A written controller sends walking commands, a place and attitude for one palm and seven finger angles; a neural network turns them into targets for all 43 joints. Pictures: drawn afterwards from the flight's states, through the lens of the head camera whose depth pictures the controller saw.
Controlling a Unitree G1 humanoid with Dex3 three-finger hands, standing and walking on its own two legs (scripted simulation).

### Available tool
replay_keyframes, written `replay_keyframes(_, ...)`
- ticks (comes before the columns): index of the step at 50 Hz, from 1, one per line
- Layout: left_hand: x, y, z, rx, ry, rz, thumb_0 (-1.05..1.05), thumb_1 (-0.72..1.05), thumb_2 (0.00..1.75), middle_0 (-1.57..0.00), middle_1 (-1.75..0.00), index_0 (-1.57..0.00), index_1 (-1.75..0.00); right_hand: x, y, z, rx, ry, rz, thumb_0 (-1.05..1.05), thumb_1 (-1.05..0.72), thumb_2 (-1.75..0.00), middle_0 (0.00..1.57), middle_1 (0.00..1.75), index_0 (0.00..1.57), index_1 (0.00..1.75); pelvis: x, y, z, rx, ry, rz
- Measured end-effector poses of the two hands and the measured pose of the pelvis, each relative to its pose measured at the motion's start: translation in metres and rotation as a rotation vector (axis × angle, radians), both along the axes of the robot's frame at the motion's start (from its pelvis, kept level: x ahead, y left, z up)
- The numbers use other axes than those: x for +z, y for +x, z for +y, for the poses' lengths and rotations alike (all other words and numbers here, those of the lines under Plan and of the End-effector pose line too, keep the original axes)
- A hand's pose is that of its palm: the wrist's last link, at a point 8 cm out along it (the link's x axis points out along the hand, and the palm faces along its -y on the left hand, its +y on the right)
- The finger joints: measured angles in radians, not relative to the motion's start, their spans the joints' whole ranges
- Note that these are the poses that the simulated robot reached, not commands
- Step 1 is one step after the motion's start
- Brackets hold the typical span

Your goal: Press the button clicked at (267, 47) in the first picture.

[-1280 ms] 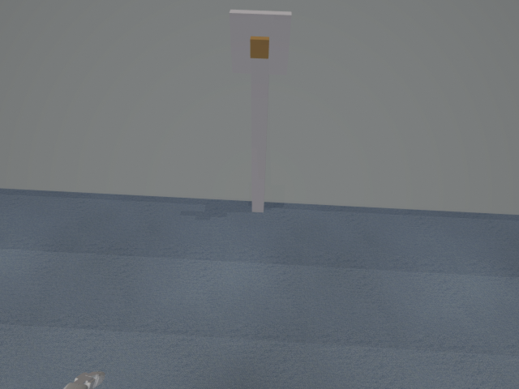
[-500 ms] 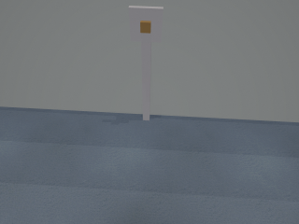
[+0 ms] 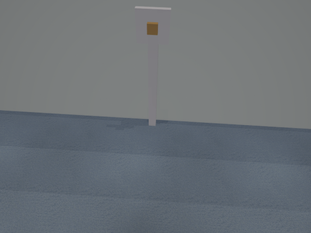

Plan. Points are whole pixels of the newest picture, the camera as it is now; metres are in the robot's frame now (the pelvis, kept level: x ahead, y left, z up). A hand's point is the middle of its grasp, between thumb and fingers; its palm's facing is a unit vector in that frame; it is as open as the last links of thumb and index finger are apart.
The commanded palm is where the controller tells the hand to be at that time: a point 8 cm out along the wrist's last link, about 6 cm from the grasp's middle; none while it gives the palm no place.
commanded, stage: look at it before walking up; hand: left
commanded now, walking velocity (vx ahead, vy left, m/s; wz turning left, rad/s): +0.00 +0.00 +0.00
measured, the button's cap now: (152, 28) +1.05 +0.08 +0.07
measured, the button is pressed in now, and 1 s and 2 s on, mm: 0 0 0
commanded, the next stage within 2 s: walk to a spot facing it in 0.16 s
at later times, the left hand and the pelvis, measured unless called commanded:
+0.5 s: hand out of the picture +0.05 +0.22 -0.18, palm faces -0.06 -0.97 -0.24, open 7.4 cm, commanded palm none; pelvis +0.03 +0.00 -0.01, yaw -4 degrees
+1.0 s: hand (127, 203) +0.25 +0.11 -0.17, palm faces -0.29 -0.94 -0.20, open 7.4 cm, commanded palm none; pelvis +0.17 -0.06 -0.01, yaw -19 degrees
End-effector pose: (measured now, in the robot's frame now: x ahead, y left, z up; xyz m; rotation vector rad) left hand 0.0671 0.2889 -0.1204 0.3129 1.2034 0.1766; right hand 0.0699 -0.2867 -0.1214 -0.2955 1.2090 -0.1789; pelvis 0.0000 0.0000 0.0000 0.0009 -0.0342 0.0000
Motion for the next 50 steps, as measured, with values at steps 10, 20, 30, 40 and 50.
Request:
replay_keyframes(10, -0.001, -0.003, 0.002, 0.009, 0.001, 0.017, 0.01, 0.90, 0.90, -0.20, -0.30, -0.20, -0.30, 0.001, 0.005, 0.000, 0.005, -0.004, 0.004, 0.00, -0.91, -0.89, 0.21, 0.30, 0.20, 0.30, 0.001, 0.004, 0.001, 0.001, 0.000, 0.000)
replay_keyframes(20, -0.010, -0.008, -0.009, 0.017, -0.027, 0.060, 0.01, 0.91, 0.90, -0.20, -0.30, -0.20, -0.30, -0.007, 0.002, 0.010, -0.017, 0.017, 0.013, 0.00, -0.91, -0.89, 0.20, 0.30, 0.20, 0.30, -0.003, 0.013, 0.001, -0.031, -0.004, 0.007)
replay_keyframes(30, -0.032, 0.007, -0.045, -0.047, -0.113, 0.214, 0.01, 0.91, 0.90, -0.20, -0.30, -0.20, -0.30, -0.028, -0.044, 0.033, -0.214, 0.089, 0.080, 0.00, -0.91, -0.89, 0.20, 0.30, 0.20, 0.30, -0.014, 0.055, -0.005, -0.156, 0.016, 0.024)
replay_keyframes(40, -0.038, 0.141, -0.107, -0.164, -0.105, 0.008, 0.01, 0.91, 0.90, -0.20, -0.30, -0.20, -0.30, -0.051, -0.068, 0.005, -0.363, 0.138, 0.274, 0.00, -0.91, -0.89, 0.21, 0.30, 0.20, 0.30, -0.032, 0.108, -0.053, -0.240, -0.010, 0.002)
replay_keyframes(50, -0.022, 0.192, -0.132, -0.250, -0.121, 0.089, 0.00, 0.91, 0.90, -0.20, -0.30, -0.20, -0.30, -0.008, 0.101, -0.037, -0.364, 0.087, -0.120, 0.00, -0.91, -0.90, 0.20, 0.30, 0.19, 0.30, -0.005, 0.168, -0.064, -0.340, -0.004, 0.033)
